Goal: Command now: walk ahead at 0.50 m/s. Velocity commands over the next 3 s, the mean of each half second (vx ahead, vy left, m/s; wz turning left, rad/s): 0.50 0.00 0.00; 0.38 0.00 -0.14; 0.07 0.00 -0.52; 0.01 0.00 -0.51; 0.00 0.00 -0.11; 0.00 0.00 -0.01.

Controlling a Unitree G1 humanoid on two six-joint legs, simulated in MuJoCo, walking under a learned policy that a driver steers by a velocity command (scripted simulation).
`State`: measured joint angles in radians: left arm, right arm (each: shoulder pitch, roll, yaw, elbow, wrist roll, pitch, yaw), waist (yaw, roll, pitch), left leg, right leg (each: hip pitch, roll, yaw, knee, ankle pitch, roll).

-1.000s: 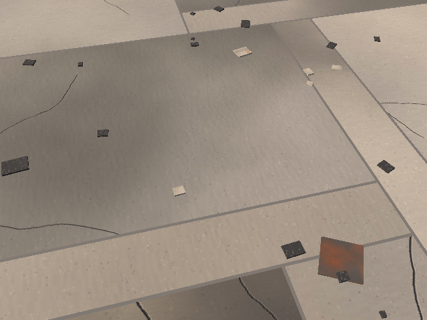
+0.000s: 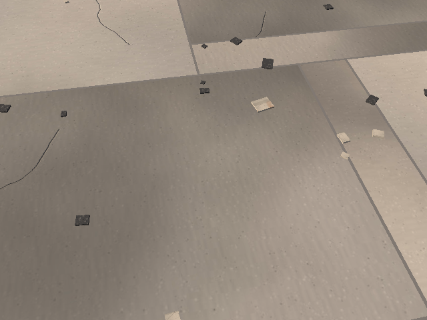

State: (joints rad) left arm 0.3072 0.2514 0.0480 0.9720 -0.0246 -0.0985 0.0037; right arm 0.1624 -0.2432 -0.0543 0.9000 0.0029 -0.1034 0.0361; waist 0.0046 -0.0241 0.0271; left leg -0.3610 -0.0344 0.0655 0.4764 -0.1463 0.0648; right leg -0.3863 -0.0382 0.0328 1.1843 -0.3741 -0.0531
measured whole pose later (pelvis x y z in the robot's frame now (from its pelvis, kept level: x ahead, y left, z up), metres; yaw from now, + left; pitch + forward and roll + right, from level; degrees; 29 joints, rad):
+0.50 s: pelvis +0.28 -0.05 -0.01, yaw +0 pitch +2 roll +1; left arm 0.04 0.23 0.06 0.84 -0.01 -0.11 -0.04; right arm 0.38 -0.25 -0.05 1.03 0.01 -0.07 0.00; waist -0.05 0.00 0.03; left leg -0.13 0.00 -0.02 0.85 -0.51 0.02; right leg -0.48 -0.01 -0.06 0.57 -0.12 -0.06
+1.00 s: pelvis +0.52 -0.03 -0.01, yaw -6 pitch +2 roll -2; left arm 0.34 0.25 0.06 0.97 -0.01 -0.04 0.02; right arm -0.01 -0.23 -0.05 0.85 -0.02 -0.10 0.00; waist 0.07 0.00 0.04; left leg -0.49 0.02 0.00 0.50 -0.03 0.02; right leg -0.18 0.05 0.06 0.72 -0.51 -0.01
